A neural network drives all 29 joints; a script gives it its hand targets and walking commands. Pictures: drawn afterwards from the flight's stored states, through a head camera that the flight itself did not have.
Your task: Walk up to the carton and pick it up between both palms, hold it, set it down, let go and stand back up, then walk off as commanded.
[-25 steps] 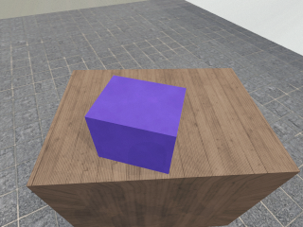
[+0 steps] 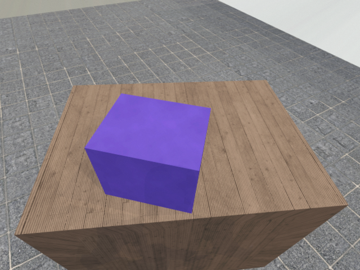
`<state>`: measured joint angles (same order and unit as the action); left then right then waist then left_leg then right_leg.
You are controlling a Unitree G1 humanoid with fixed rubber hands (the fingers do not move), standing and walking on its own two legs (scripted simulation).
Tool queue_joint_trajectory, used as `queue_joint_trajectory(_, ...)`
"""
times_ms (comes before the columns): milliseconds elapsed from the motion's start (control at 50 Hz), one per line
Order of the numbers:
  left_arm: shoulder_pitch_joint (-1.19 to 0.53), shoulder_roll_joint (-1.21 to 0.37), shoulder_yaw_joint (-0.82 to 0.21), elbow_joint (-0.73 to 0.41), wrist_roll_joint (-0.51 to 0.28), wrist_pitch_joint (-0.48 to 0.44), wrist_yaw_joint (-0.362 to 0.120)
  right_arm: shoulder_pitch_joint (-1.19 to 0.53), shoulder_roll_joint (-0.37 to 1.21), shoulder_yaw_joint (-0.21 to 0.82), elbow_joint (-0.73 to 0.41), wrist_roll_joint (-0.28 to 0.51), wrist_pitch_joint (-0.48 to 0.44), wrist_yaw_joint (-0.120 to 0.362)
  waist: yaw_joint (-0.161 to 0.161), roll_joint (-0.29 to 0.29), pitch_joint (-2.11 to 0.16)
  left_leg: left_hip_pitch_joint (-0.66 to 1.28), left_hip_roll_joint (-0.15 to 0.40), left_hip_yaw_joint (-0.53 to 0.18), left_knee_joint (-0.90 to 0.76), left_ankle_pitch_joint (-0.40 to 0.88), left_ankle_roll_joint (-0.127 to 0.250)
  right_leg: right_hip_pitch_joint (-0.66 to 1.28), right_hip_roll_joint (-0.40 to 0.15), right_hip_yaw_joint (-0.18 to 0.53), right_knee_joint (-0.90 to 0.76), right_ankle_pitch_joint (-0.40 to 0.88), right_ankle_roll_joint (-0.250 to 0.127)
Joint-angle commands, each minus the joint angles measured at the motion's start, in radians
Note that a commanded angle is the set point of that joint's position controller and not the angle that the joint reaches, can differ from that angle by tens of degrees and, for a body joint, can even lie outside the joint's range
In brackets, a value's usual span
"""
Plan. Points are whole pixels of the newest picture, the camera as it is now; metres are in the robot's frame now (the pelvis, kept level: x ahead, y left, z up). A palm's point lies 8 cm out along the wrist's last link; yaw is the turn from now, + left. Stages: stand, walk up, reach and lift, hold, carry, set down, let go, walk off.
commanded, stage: walk up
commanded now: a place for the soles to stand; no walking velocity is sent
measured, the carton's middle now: (156, 152) +0.40 +0.06 +0.03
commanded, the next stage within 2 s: reach and lift in 0.68 s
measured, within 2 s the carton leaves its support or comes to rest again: neither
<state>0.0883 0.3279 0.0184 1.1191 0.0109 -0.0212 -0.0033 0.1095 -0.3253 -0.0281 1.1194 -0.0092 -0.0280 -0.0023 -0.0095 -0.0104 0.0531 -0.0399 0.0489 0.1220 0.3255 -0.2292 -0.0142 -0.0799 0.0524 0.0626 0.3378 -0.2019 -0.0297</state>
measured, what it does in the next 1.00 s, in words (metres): stands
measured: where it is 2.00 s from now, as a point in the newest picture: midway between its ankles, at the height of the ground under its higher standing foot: outside the picture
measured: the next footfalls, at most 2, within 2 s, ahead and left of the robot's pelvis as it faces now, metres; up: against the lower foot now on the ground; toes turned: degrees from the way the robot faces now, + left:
none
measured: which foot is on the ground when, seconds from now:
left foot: down 0.00-1.00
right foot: down 0.00-1.00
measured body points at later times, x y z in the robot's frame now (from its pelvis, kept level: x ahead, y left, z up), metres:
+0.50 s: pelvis +0.01 -0.01 +0.00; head +0.01 +0.00 +0.45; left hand +0.10 +0.29 -0.13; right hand +0.09 -0.31 -0.13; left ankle -0.03 +0.12 -0.75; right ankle -0.01 -0.10 -0.75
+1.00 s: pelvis -0.03 +0.00 -0.02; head +0.06 +0.05 +0.41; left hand +0.17 +0.28 -0.14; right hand +0.16 -0.28 -0.10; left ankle -0.03 +0.12 -0.75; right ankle -0.01 -0.10 -0.75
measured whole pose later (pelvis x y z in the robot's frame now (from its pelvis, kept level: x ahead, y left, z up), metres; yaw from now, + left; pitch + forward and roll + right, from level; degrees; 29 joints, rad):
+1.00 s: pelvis -0.03 +0.00 -0.02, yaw +4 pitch -2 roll -1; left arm 0.00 0.33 0.15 0.38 0.12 0.50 -0.07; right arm -0.02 -0.27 -0.03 0.83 0.10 -0.13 -0.03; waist -0.05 -0.12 0.25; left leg -0.30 0.05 0.03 0.67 -0.34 -0.01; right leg -0.29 0.05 -0.02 0.63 -0.31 -0.03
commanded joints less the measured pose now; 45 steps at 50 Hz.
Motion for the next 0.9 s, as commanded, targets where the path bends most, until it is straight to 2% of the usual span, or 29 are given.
queue_joint_trajectory(0,-0.054,0.225,0.041,-0.072,0.000,-0.022,0.013,-0.045,-0.217,-0.044,-0.070,0.000,-0.018,-0.011,0.001,0.014,-0.093,0.071,0.110,-0.098,-0.041,0.203,0.024,-0.053,-0.157,0.096,-0.038,0.352,-0.014)
queue_joint_trajectory(200,-0.042,0.225,0.040,-0.082,0.001,-0.020,0.013,-0.035,-0.217,-0.048,-0.077,-0.001,-0.013,-0.013,0.003,0.006,-0.095,0.083,0.110,-0.088,-0.029,0.228,0.030,-0.046,-0.155,0.109,-0.035,0.395,-0.022)
queue_joint_trajectory(340,-0.032,0.231,0.042,-0.087,0.003,-0.019,0.016,-0.042,-0.216,-0.051,-0.087,-0.001,-0.009,-0.013,0.004,-0.003,-0.081,0.075,0.107,-0.089,-0.025,0.189,0.030,-0.051,-0.156,0.119,-0.043,0.382,-0.015)
queue_joint_trajectory(460,-0.035,0.239,0.044,-0.086,0.003,-0.020,0.018,-0.025,-0.223,-0.053,-0.086,-0.001,-0.005,-0.012,0.001,0.013,-0.079,0.077,0.106,-0.087,-0.020,0.205,0.030,-0.046,-0.156,0.128,-0.039,0.404,-0.017)
queue_joint_trajectory(520,-0.037,0.235,0.040,-0.088,0.000,-0.020,0.017,-0.027,-0.218,-0.052,-0.089,-0.001,-0.005,-0.013,-0.001,-0.003,-0.080,0.077,0.107,-0.090,-0.025,0.202,0.029,-0.048,-0.151,0.127,-0.039,0.401,-0.018)
queue_joint_trajectory(560,-0.023,0.232,0.041,-0.090,0.001,-0.020,0.018,-0.029,-0.222,-0.054,-0.094,-0.001,-0.005,-0.013,0.003,0.015,-0.088,0.078,0.109,-0.083,-0.014,0.226,0.030,-0.034,-0.154,0.127,-0.032,0.439,-0.017)
queue_joint_trajectory(580,-0.032,0.233,0.041,-0.089,0.000,-0.019,0.019,-0.028,-0.220,-0.053,-0.091,-0.003,-0.004,-0.014,0.001,0.006,-0.085,0.082,0.109,-0.088,-0.023,0.230,0.030,-0.040,-0.149,0.120,-0.029,0.429,-0.023)
queue_joint_trajectory(620,-0.024,0.236,0.040,-0.094,-0.001,-0.019,0.019,-0.026,-0.223,-0.056,-0.096,-0.003,-0.003,-0.013,0.001,0.024,-0.081,0.079,0.107,-0.087,-0.018,0.229,0.029,-0.044,-0.150,0.126,-0.027,0.421,-0.015)
queue_joint_trajectory(660,-0.026,0.239,0.040,-0.090,0.003,-0.018,0.019,-0.026,-0.219,-0.054,-0.092,0.000,-0.002,-0.013,0.002,-0.003,-0.074,0.084,0.110,-0.086,-0.021,0.211,0.031,-0.052,-0.144,0.120,-0.030,0.411,-0.014)
queue_joint_trajectory(680,-0.377,0.208,0.083,-0.419,0.000,0.190,0.023,-0.377,-0.120,-0.121,-0.166,-0.105,-0.151,0.018,0.020,-0.113,0.054,-0.241,-0.031,-0.075,0.137,0.003,0.005,-0.249,-0.083,-0.083,0.120,0.208,0.043)
queue_joint_trajectory(700,-0.397,0.197,0.097,-0.467,0.009,0.295,0.028,-0.364,-0.153,-0.131,-0.175,-0.107,-0.142,0.041,-0.010,-0.118,0.050,-0.226,-0.020,-0.078,0.192,0.013,0.009,-0.266,-0.075,-0.089,0.163,0.174,0.028)
queue_joint_trajectory(720,-0.384,0.184,0.096,-0.501,0.008,0.355,0.026,-0.325,-0.173,-0.130,-0.184,-0.100,-0.123,0.055,-0.019,-0.118,0.037,-0.206,-0.023,-0.067,0.221,0.015,0.015,-0.277,-0.077,-0.088,0.172,0.158,0.026)
queue_joint_trajectory(740,-0.335,0.178,0.096,-0.528,0.029,0.398,0.014,-0.265,-0.186,-0.137,-0.196,-0.082,-0.115,0.056,-0.014,-0.128,-0.038,-0.161,-0.043,-0.061,0.259,0.074,0.018,-0.273,-0.066,-0.093,0.178,0.272,0.034)
queue_joint_trajectory(760,-0.275,0.187,0.095,-0.566,0.045,0.439,-0.004,-0.204,-0.190,-0.136,-0.219,-0.046,-0.110,0.050,-0.020,-0.115,-0.109,-0.106,-0.053,-0.065,0.301,0.125,0.022,-0.250,-0.062,-0.086,0.189,0.405,0.048)
queue_joint_trajectory(820,-0.123,0.230,0.143,-0.738,0.080,0.512,-0.056,-0.045,-0.207,-0.104,-0.282,0.059,-0.112,0.008,-0.033,-0.063,-0.373,-0.082,-0.057,-0.061,0.369,0.227,0.015,0.002,-0.094,-0.032,0.260,0.853,0.090)
queue_joint_trajectory(840,-0.089,0.241,0.174,-0.787,0.092,0.523,-0.064,-0.032,-0.208,-0.092,-0.297,0.082,-0.114,-0.006,-0.037,-0.051,-0.428,-0.094,-0.061,-0.066,0.369,0.246,0.017,0.075,-0.104,-0.024,0.283,0.956,0.098)
queue_joint_trajectory(880,-0.011,0.234,0.212,-0.820,0.113,0.533,-0.067,0.007,-0.174,-0.065,-0.303,0.114,-0.116,-0.034,-0.026,-0.051,-0.457,-0.078,-0.070,-0.066,0.355,0.293,0.024,0.115,-0.096,-0.041,0.302,0.996,0.104)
